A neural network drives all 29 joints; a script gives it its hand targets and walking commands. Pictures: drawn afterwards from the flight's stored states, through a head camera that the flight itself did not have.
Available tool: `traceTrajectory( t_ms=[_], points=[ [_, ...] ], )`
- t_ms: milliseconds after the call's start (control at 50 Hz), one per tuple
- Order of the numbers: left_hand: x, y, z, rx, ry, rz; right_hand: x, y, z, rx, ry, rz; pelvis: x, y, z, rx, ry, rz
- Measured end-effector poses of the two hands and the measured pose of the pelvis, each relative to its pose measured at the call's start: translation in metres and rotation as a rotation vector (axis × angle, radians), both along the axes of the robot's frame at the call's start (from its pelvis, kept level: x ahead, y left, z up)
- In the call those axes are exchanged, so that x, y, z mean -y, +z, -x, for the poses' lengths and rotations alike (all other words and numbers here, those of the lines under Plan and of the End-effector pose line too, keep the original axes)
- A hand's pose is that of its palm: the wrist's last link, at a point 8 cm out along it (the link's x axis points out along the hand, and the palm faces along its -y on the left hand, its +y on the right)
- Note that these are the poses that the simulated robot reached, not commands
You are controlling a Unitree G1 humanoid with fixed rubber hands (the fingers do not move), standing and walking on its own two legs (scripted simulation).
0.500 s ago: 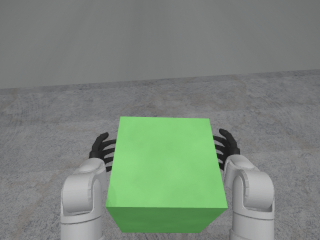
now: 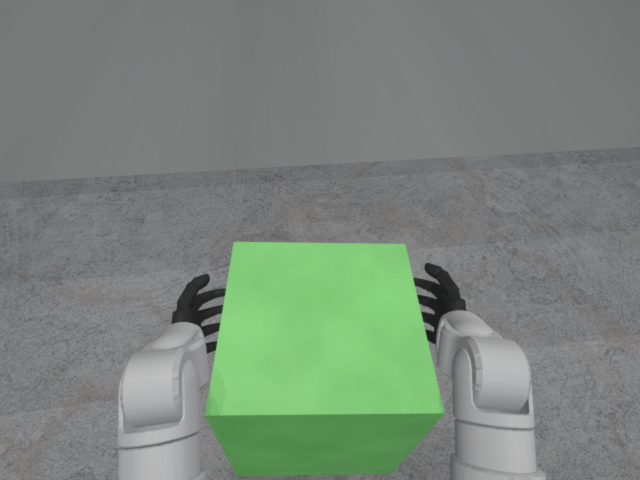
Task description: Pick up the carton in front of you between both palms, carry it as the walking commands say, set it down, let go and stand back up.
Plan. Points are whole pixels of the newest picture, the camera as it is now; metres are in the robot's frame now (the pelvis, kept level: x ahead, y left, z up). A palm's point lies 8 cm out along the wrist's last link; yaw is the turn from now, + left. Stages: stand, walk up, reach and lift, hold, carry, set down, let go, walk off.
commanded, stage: carry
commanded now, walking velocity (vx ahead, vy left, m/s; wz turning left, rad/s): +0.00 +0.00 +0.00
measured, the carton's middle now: (317, 365) +0.26 +0.00 -0.01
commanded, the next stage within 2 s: none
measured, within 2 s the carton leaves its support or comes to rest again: neither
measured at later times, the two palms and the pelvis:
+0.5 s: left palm (217, 257) +0.36 +0.13 +0.09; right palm (451, 254) +0.37 -0.17 +0.09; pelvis +0.10 -0.02 +0.01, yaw +0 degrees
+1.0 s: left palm (233, 288) +0.36 +0.12 +0.02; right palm (448, 286) +0.36 -0.18 +0.03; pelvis +0.06 -0.02 -0.01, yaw -1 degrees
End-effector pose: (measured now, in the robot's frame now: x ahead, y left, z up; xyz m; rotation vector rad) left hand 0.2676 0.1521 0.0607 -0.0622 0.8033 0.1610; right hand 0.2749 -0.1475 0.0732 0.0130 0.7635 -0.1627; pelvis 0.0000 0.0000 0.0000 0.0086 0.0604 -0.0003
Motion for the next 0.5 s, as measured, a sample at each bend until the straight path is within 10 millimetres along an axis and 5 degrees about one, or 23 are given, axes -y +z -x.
traceTrajectory(
  t_ms=[240,500],
  points=[
    [0.009,0.032,-0.07,0.112,-0.005,-0.032,0.009,0.023,-0.068,0.112,-0.006,-0.034,0.006,0.0,-0.069,-0.015,-0.002,-0.004],
    [0.022,0.025,-0.096,0.063,-0.026,-0.048,0.023,0.016,-0.092,0.063,-0.005,-0.022,0.017,0.008,-0.096,-0.011,-0.009,-0.006]
  ],
)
